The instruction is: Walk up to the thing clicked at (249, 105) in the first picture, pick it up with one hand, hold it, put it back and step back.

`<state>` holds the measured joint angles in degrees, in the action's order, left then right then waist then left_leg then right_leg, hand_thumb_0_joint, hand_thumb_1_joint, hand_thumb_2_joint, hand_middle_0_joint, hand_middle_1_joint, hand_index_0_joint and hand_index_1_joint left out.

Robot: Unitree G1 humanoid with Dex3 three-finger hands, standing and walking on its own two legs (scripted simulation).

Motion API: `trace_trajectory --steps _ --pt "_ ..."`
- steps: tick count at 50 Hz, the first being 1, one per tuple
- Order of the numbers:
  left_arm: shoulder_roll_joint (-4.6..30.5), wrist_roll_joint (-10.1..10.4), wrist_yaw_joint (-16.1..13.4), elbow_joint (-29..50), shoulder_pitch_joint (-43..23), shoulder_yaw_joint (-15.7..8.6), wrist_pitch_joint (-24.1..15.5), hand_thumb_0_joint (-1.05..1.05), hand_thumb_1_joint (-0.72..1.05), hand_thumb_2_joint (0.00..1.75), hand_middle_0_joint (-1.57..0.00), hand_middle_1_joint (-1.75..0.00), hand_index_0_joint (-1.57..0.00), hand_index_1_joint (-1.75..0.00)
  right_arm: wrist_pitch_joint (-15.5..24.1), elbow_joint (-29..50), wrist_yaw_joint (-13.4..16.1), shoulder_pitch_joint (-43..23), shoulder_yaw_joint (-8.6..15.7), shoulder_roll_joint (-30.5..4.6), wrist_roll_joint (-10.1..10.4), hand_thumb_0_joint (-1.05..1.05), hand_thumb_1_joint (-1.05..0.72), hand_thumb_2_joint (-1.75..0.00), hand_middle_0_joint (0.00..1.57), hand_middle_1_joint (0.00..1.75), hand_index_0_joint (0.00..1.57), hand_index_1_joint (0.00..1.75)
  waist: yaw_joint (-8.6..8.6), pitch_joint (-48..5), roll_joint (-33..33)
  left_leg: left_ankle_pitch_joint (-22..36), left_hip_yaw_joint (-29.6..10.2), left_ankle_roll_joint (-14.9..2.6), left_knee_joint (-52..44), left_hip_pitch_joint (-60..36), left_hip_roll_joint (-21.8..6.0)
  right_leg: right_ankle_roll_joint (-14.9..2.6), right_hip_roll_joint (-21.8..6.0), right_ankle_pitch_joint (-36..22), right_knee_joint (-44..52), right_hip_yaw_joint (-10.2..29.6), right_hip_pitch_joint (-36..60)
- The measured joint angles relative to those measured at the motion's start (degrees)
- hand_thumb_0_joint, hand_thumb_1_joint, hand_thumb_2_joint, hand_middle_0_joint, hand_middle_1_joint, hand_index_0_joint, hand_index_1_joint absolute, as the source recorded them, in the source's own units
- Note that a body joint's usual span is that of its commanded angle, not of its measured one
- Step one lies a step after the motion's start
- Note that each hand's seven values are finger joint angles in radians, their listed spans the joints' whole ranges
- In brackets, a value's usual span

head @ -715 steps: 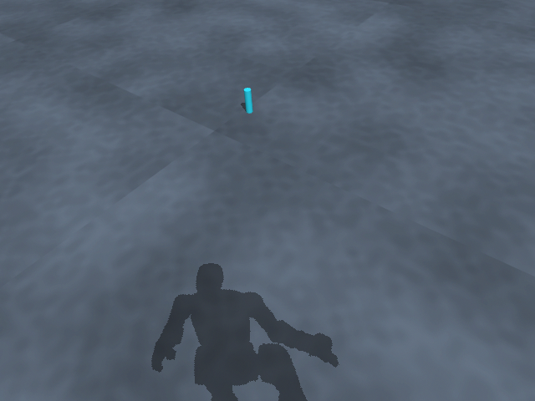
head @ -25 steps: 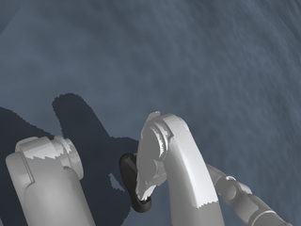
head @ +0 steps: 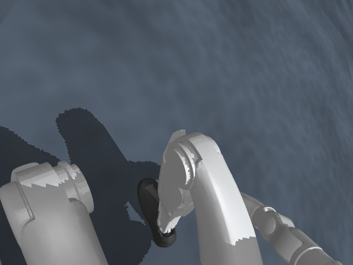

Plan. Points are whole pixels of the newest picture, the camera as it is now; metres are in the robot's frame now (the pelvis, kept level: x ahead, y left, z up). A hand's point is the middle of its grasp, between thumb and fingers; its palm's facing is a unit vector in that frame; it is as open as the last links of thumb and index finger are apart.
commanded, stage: settle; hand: left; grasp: from the side
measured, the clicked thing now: out of the picture +0.41 +0.30 -0.20
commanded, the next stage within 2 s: lift in 1.96 s
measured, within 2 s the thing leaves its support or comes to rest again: leaves its support in 0.16 s
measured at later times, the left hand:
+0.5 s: hand out of the picture +0.39 +0.32 -0.10, palm faces +0.37 -0.93 -0.03, open 6.2 cm
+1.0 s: hand out of the picture +0.38 +0.32 +0.00, palm faces +0.36 -0.93 -0.07, open 6.2 cm
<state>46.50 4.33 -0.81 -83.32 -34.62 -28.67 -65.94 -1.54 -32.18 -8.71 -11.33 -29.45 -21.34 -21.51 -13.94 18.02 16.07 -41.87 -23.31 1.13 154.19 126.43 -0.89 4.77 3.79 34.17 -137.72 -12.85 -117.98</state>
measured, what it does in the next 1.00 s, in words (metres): rises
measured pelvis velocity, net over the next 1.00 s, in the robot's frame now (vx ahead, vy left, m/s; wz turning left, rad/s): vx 0.02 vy -0.02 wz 0.15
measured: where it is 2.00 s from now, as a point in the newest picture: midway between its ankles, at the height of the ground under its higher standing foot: (118, 251)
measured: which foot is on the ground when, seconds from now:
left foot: down 0.00-1.00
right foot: down 0.00-1.00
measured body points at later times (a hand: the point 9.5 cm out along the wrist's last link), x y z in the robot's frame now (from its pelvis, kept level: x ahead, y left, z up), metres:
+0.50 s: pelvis +0.01 -0.01 +0.02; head +0.20 +0.18 +0.38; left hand +0.37 +0.36 -0.10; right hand +0.20 -0.24 -0.03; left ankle +0.08 +0.12 -0.25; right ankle +0.15 -0.13 -0.24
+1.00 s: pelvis +0.02 -0.02 +0.05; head +0.21 +0.10 +0.44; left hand +0.36 +0.37 +0.00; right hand +0.23 -0.24 -0.05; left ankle +0.08 +0.12 -0.25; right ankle +0.15 -0.13 -0.25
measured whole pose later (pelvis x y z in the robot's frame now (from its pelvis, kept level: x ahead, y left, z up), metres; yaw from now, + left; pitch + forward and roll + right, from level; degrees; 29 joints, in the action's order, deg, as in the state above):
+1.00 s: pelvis +0.02 -0.02 +0.05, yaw +9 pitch +29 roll -9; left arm 27.4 8.4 9.8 -47.6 -27.9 -23.6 -38.2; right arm -3.9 -36.3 -5.4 0.8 -7.2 -16.7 -6.1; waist -6.6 -2.6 2.1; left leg -41.1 -10.6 1.6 139.5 128.2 -1.0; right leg 2.7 -1.3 39.0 -133.1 -4.3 -123.6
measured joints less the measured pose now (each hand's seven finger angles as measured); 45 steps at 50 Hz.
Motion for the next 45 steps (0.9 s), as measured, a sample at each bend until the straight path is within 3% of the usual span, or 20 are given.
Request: trace_trajectory --steps 9,15,30,45 --pt "-1.8 -0.8 0.2 6.1 1.5 -0.9 3.0 0.03 0.12 1.01 -0.90 -1.06 -0.94 -1.06 -0.5 -0.2 -0.1 1.6 1.7 0.3 0.5 -0.01 -0.88 -0.89 0.20 0.30 0.20 0.30 0.57 -0.6 -0.5 0.1 0.4 0.13 -0.7 0.0 0.1 -0.25 -0.4 0.2 0.3 0.2 0.0" --pt "-3.8 -0.5 0.9 12.6 3.0 0.2 6.3 0.03 0.11 1.03 -0.90 -1.05 -0.95 -1.05 -1.0 -0.9 -0.3 3.5 4.3 0.7 1.9 -0.01 -0.89 -0.89 0.20 0.30 0.20 0.30 1.37 -2.9 -1.9 0.3 1.5 0.15 -1.9 0.5 0.2 -0.37 -1.0 0.7 0.7 0.8 -0.4" --pt "-12.0 2.3 5.4 28.0 6.1 5.1 17.8 0.03 0.10 1.04 -0.92 -1.05 -0.96 -1.04 -1.5 -2.1 0.2 8.2 14.1 1.8 8.8 0.00 -0.88 -0.89 0.20 0.30 0.20 0.30 4.95 -12.6 -8.4 1.4 6.9 -0.51 -7.0 2.5 0.1 -1.37 -3.1 2.1 2.1 4.2 -3.2" --pt "-17.8 3.8 9.3 34.7 7.2 5.5 26.1 0.03 0.09 1.05 -0.92 -1.05 -0.97 -1.04 -2.4 -3.6 2.5 11.5 20.5 4.5 14.3 0.00 -0.88 -0.89 0.20 0.30 0.20 0.30 7.09 -19.5 -13.0 1.0 11.7 0.13 -13.0 2.5 0.1 -1.77 -4.9 4.4 3.9 7.7 -5.4"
